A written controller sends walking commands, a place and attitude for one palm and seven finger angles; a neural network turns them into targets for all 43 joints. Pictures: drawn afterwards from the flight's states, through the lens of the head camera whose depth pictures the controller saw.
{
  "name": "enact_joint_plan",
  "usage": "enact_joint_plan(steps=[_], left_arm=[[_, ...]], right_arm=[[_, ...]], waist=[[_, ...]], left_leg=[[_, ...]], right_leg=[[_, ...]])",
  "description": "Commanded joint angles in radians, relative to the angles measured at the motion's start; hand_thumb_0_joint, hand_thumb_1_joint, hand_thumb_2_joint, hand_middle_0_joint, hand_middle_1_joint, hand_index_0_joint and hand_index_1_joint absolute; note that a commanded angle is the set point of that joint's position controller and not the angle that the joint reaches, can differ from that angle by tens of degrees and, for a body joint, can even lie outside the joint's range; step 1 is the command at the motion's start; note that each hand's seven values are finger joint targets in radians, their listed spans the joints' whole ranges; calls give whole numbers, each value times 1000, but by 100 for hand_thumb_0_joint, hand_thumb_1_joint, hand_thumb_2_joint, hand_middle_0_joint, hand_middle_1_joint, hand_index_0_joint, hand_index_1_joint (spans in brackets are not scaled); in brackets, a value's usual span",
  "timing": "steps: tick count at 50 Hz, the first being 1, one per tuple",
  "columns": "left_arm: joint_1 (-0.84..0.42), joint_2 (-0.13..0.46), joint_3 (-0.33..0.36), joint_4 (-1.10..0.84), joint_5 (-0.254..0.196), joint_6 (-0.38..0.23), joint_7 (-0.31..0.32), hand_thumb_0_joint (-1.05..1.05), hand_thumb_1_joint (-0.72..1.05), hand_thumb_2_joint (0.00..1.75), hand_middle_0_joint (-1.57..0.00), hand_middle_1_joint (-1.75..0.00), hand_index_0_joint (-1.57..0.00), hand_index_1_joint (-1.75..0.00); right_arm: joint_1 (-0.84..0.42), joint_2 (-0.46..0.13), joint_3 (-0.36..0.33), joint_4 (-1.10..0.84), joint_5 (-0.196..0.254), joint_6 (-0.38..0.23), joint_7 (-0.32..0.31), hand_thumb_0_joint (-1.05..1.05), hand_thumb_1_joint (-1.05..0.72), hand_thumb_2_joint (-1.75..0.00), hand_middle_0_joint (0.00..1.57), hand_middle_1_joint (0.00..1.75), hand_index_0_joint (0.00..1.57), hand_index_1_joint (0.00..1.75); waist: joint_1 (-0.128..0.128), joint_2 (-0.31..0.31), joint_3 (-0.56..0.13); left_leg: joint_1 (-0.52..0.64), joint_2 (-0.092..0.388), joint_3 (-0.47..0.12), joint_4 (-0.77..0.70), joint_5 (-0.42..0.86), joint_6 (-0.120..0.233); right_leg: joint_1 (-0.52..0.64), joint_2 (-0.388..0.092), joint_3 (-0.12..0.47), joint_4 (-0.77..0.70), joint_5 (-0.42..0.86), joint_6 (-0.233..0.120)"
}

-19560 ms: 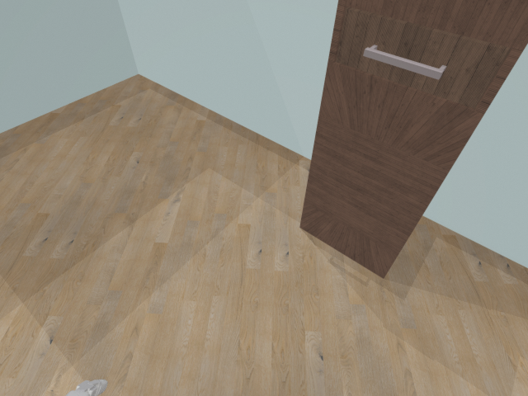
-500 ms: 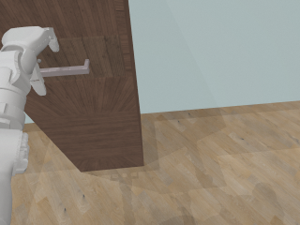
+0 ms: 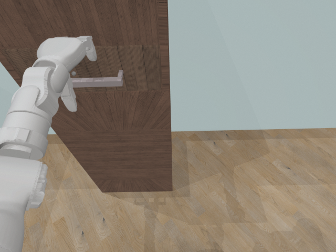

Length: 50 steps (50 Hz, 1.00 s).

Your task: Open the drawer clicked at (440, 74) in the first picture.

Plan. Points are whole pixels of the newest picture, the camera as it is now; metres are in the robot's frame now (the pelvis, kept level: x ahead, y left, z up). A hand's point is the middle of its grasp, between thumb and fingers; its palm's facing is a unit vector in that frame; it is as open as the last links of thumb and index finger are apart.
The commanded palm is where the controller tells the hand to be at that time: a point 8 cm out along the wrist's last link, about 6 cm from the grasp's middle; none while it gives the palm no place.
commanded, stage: move the hooked fingers above the handle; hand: left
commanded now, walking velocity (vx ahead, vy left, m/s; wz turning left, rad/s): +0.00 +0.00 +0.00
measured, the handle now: (86, 78) +0.52 +0.22 +0.13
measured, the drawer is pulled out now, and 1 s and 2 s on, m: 0.00 0.00 0.00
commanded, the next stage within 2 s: lower the fingers behind the handle in 1.42 s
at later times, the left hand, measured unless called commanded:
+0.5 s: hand (74, 71) +0.47 +0.22 +0.20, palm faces +0.03 -0.01 -1.00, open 13.8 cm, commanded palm +0.45 +0.23 +0.25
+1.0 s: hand (84, 67) +0.48 +0.20 +0.20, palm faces +0.01 -0.01 -1.00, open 13.4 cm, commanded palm +0.47 +0.23 +0.25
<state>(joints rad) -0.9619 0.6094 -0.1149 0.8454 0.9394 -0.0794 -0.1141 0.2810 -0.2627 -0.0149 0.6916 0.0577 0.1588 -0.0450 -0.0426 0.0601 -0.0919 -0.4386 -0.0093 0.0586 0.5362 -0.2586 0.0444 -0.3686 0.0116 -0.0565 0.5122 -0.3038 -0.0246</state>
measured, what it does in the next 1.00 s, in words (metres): stands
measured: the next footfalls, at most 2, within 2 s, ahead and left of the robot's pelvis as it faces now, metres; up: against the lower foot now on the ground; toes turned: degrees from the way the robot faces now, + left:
none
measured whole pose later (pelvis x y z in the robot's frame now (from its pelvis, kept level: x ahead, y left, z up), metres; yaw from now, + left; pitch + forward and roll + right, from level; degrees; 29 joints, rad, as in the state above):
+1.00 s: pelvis -0.01 -0.02 +0.00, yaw +0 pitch +9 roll +0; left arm -1.03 0.61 -0.10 0.93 0.96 -0.07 -0.10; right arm 0.28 -0.29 0.01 0.70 0.07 0.16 -0.07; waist -0.07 0.06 -0.09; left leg -0.45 0.01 0.06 0.53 -0.24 0.02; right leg -0.39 0.03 -0.06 0.52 -0.29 -0.05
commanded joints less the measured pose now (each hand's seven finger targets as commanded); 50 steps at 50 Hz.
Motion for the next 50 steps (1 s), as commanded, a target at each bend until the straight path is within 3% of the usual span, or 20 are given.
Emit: enact_joint_plan(steps=[1, 7, 9, 10, 13, 15, 17, 20, 23, 26, 27, 32, 34, 35, 37, 41, 47, 50], left_arm=[[-565, 221, 88, -196, -1, 20, 58, 0, -50, 30, -30, -120, -30, -120], [-589, 150, 43, -244, -7, 32, 56, 0, -50, 30, -30, -120, -30, -120], [-575, 180, 69, -237, 2, 41, 58, 0, -50, 30, -30, -120, -30, -120], [-590, 136, 35, -252, -5, 44, 56, 0, -50, 30, -30, -120, -30, -120], [-555, 212, 101, -263, -4, 49, 59, 0, -50, 30, -30, -120, -30, -120], [-537, 207, 103, -273, -4, 57, 61, 0, -50, 30, -30, -120, -30, -120], [-495, 249, 137, -236, 1, 70, 63, 0, -50, 30, -30, -120, -30, -120], [-461, 260, 140, -219, 9, 89, 64, 0, -50, 30, -30, -120, -30, -120], [-449, 228, 100, -209, 15, 101, 50, 0, -50, 30, -30, -120, -30, -120], [-460, 259, 103, -175, 18, 101, 31, 0, -50, 30, -30, -120, -30, -120], [-486, 232, 76, -202, 11, 87, 20, 0, -50, 30, -30, -120, -30, -120], [-576, 237, 75, -290, -11, 7, 7, 0, -50, 30, -30, -120, -30, -120], [-585, 255, 89, -267, -9, -7, 18, 0, -50, 30, -30, -120, -30, -120], [-591, 218, 61, -251, -16, -6, 21, 0, -50, 30, -30, -120, -30, -120], [-592, 267, 105, -216, -22, -3, 34, 0, -50, 30, -30, -120, -30, -120], [-560, 341, 155, -79, 8, 48, 64, 0, -50, 30, -30, -120, -30, -120], [-540, 376, 158, 4, 37, 83, 53, 0, -50, 30, -30, -120, -30, -120], [-520, 389, 159, 31, 44, 90, 47, 0, -50, 30, -30, -120, -30, -120]], right_arm=[[44, -156, -57, -88, -3, -25, -2, 0, -90, -90, 20, 30, 20, 30], [36, -149, -60, -96, -10, -22, 6, 0, -90, -90, 20, 30, 20, 30], [35, -150, -60, -94, -11, -18, 9, 0, -90, -90, 20, 30, 20, 30], [27, -144, -59, -98, -10, -18, 9, 0, -90, -90, 20, 30, 20, 30], [15, -149, -58, -102, -11, -14, 7, 0, -90, -90, 20, 30, 20, 30], [5, -144, -55, -107, -12, -11, 8, 0, -90, -90, 20, 30, 20, 30], [-9, -150, -49, -112, -9, -5, 6, 0, -90, -90, 20, 30, 20, 30], [-25, -150, -43, -118, -5, -1, 5, 0, -90, -90, 20, 30, 20, 30], [-35, -152, -42, -125, 2, 0, 1, 0, -90, -90, 20, 30, 20, 30], [-26, -161, -40, -121, 8, -2, -14, 0, -90, -90, 20, 30, 20, 30], [-26, -159, -42, -128, 9, -6, -19, 0, -90, -90, 20, 30, 20, 30], [-1, -150, -52, -119, 5, -30, -32, 0, -90, -90, 20, 30, 20, 30], [12, -150, -52, -102, 5, -35, -35, 0, -90, -90, 20, 30, 20, 30], [16, -146, -49, -99, 7, -39, -33, 0, -90, -90, 20, 30, 20, 30], [20, -156, -48, -85, 7, -45, -32, 0, -90, -90, 20, 30, 20, 30], [23, -163, -36, -79, 8, -42, -32, 0, -90, -90, 20, 30, 20, 30], [26, -176, -31, -86, 14, -30, -38, 0, -90, -90, 20, 30, 20, 30], [26, -173, -28, -92, 17, -25, -45, 0, -90, -90, 20, 30, 20, 30]], waist=[[-32, 0, -347], [-34, 7, -397], [-26, 6, -400], [-29, 13, -395], [-11, -9, -411], [0, -1, -403], [13, -31, -374], [22, -37, -333], [8, -47, -309], [-7, -76, -283], [-17, -68, -293], [-35, -17, -344], [-37, 20, -336], [-41, 19, -312], [-37, -7, -306], [-23, -38, -296], [-28, -122, -283], [-28, -124, -274]], left_leg=[[324, 10, -79, -7, 433, 2], [392, 16, -88, 10, 515, -1], [395, 18, -97, 11, 519, -6], [399, 16, -93, 11, 514, -4], [375, 13, -84, 9, 520, 1], [361, 13, -80, 4, 518, 2], [309, 8, -73, -8, 477, 3], [269, 9, -64, -28, 409, 5], [254, 7, -57, -35, 361, 10], [228, 4, -51, -47, 273, 15], [239, 0, -51, -47, 267, 17], [289, -5, -55, -31, 270, 23], [294, -8, -58, -26, 276, 20], [289, -8, -60, -27, 274, 17], [266, -4, -55, -29, 270, 15], [179, -6, -44, -35, 251, 9], [98, -6, -26, -32, 220, 11], [79, -8, -21, -33, 187, 12]], right_leg=[[-10, 23, 35, -31, 302, -11], [-28, 22, 31, -29, 308, -11], [-31, 24, 27, -23, 297, -10], [-37, 24, 30, -25, 295, -10], [21, 21, 37, -24, 333, -11], [36, 18, 37, -23, 339, -12], [72, 16, 40, -30, 336, -14], [84, 12, 41, -33, 315, -12], [86, 9, 48, -45, 300, -10], [84, 6, 57, -63, 256, -4], [87, 4, 59, -71, 249, -5], [80, 3, 75, -74, 257, -6], [50, 9, 71, -68, 258, -8], [31, 10, 65, -70, 249, -9], [44, 9, 67, -75, 245, -7], [76, 4, 69, -61, 261, -3], [125, -8, 85, -65, 275, 11], [126, -12, 92, -67, 262, 17]])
